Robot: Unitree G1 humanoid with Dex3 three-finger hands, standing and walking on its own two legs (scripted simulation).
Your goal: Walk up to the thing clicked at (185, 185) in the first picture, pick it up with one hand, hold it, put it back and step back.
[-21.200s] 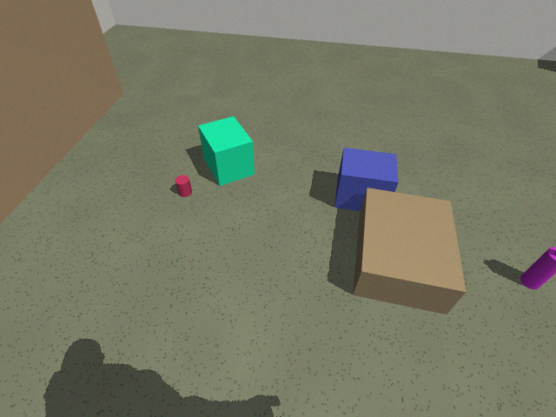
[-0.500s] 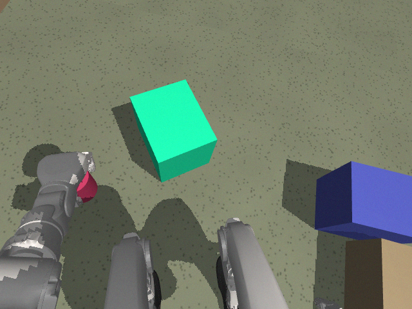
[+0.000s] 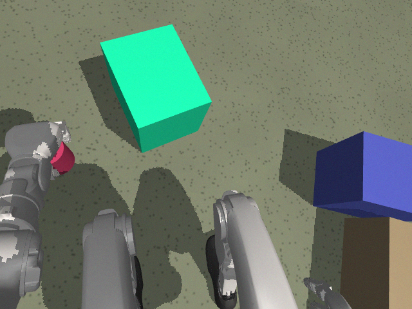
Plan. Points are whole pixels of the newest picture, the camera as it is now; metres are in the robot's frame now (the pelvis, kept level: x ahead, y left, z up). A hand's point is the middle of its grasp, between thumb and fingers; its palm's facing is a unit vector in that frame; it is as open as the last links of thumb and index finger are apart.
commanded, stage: crouch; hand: left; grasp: from above
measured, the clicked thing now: (52, 155) +0.45 +0.26 -0.20
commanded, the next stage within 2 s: lower in 0.52 s
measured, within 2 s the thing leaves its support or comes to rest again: rests again in 1.58 s
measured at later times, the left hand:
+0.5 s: hand (58, 161) +0.44 +0.25 -0.23, palm faces -0.45 -0.05 -0.89, open 9.1 cm
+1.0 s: hand (67, 164) +0.45 +0.25 -0.28, palm faces -0.46 -0.06 -0.89, open 9.1 cm
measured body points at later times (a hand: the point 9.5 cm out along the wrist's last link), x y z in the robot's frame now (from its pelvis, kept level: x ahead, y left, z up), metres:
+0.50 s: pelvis -0.01 +0.00 -0.06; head +0.22 +0.04 +0.33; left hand +0.46 +0.25 -0.17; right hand +0.03 -0.28 -0.17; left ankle +0.07 +0.13 -0.39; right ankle +0.09 -0.13 -0.39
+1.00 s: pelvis -0.01 +0.00 -0.09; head +0.24 +0.06 +0.28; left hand +0.47 +0.25 -0.23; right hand +0.02 -0.28 -0.19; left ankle +0.07 +0.13 -0.39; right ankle +0.09 -0.13 -0.39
